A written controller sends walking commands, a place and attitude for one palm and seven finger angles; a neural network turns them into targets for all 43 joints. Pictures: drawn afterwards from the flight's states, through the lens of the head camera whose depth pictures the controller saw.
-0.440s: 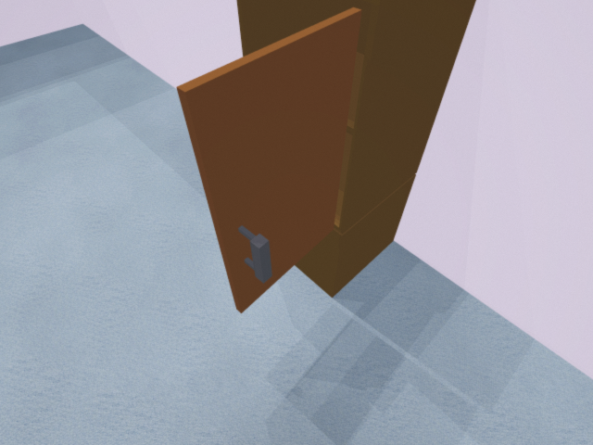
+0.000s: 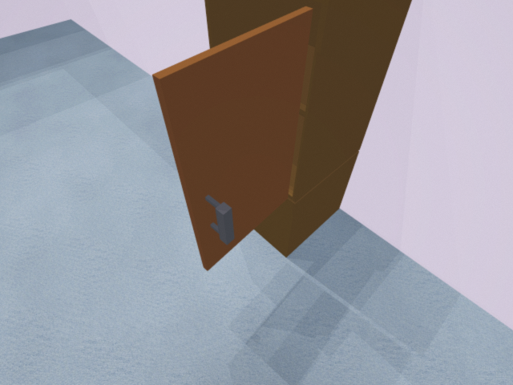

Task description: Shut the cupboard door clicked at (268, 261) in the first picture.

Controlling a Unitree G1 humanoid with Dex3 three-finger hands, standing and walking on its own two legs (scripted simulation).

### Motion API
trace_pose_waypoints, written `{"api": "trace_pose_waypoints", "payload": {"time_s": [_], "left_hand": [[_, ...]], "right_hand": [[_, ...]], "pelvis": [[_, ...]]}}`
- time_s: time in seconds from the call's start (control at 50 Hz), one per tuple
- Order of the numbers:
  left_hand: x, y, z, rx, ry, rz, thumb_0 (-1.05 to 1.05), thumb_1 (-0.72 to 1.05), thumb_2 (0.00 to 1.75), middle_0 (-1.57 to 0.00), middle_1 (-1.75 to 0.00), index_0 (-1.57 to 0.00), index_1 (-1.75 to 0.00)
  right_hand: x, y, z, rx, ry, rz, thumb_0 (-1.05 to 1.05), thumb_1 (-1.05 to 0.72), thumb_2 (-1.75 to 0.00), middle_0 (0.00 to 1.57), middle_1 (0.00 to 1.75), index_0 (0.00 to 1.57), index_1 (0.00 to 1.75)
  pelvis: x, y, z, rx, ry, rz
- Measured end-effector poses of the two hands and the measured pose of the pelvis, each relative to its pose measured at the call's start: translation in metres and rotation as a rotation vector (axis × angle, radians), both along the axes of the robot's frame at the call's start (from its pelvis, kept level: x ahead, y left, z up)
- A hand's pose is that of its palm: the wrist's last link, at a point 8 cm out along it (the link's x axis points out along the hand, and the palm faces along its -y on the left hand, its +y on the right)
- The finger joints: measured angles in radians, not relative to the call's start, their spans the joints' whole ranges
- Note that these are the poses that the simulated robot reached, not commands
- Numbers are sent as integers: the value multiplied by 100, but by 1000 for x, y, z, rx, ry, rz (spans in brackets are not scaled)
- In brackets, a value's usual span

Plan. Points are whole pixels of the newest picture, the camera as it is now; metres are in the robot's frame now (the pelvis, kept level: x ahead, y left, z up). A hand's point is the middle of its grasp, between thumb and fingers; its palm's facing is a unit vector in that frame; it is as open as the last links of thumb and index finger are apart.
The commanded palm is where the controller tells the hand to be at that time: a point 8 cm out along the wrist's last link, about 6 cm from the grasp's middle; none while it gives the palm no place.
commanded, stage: look at it before walking up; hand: left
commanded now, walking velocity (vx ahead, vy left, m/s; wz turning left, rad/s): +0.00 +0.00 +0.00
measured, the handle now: (218, 219) +0.47 +0.12 -0.11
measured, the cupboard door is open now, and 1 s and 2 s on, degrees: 93 93 93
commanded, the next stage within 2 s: walk to a spot facing it in 0.40 s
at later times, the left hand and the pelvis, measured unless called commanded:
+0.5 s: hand out of the picture -0.02 +0.17 -0.17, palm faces +0.04 -0.98 -0.21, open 7.3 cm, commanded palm none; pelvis +0.00 +0.00 +0.00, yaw +0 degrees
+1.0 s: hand out of the picture +0.04 +0.18 -0.17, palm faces -0.14 -0.94 -0.30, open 7.3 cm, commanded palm none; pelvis -0.02 -0.03 -0.02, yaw -13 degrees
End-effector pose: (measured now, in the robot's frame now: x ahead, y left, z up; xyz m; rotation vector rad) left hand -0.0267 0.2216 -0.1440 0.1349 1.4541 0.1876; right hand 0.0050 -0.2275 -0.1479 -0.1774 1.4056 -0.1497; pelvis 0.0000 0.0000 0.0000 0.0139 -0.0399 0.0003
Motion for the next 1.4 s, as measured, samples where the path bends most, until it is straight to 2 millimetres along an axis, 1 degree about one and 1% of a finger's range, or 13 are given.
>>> {"api": "trace_pose_waypoints", "payload": {"time_s": [0.32,0.56,0.7,0.78,0.86,0.96,1.0,1.06,1.18,1.3,1.4], "left_hand": [[6,2,1,10,-14,-6,0,91,90,-20,-30,-20,-30],[6,1,1,7,-7,-10,0,91,90,-20,-30,-20,-30],[7,1,-3,4,27,-32,0,91,90,-20,-30,-20,-30],[17,6,-6,7,30,-67,0,91,90,-20,-30,-20,-30],[37,10,-6,28,0,-117,0,91,90,-20,-30,-20,-30],[65,6,2,77,-70,-199,0,91,90,-20,-30,-20,-30],[72,2,8,96,-95,-217,0,91,90,-20,-30,-20,-30],[79,-4,17,112,-105,-241,0,91,90,-20,-30,-20,-30],[90,-18,25,109,-93,-305,0,91,90,-20,-30,-20,-30],[104,-25,22,79,-87,-357,0,90,90,-20,-30,-21,-30],[121,-23,15,55,-82,-397,0,90,90,-20,-30,-21,-30]], "right_hand": [[-1,0,0,2,0,-5,0,-90,-90,20,30,20,30],[-3,-2,-1,2,8,-7,0,-90,-90,20,30,20,30],[-7,-4,-4,-14,-7,-71,0,-90,-90,20,30,20,30],[-12,-8,-6,-28,-26,-117,0,-90,-90,20,30,20,30],[-21,-17,-11,-32,-44,-149,0,-90,-90,20,30,20,30],[-32,-36,-24,-15,-71,-194,0,-90,-90,20,30,20,30],[-33,-44,-23,-10,-65,-211,1,-90,-90,20,30,20,30],[-26,-56,-15,-16,-90,-238,1,-90,-90,20,30,20,30],[0,-72,3,-37,-204,-294,1,-90,-90,20,30,20,30],[24,-80,17,-63,-287,-320,1,-90,-90,20,30,20,30],[38,-78,26,-90,-325,-337,1,-90,-90,20,30,20,30]], "pelvis": [[1,-1,0,0,-2,-2],[1,-2,0,1,2,-7],[-1,-2,-5,-7,12,-64],[-4,-2,-9,-4,23,-102],[-13,-6,-13,15,43,-154],[-24,-19,-20,25,49,-216],[-25,-25,-17,28,48,-221],[-25,-31,-9,38,47,-256],[-22,-37,0,49,50,-339],[-17,-35,2,42,60,-402],[-7,-28,1,33,70,-456]]}}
